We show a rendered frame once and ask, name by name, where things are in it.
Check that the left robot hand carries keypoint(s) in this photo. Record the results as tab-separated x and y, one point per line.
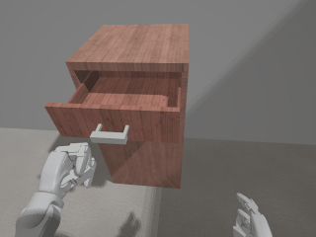
61	172

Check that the drawer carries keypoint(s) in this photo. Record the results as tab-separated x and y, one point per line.
148	102

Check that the cabinet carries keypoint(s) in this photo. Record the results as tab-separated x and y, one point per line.
143	48

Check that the handle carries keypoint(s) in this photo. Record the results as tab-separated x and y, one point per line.
109	137

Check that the right robot hand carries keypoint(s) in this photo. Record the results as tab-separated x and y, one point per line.
256	224

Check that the robot left forearm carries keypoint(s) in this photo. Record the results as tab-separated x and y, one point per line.
41	217

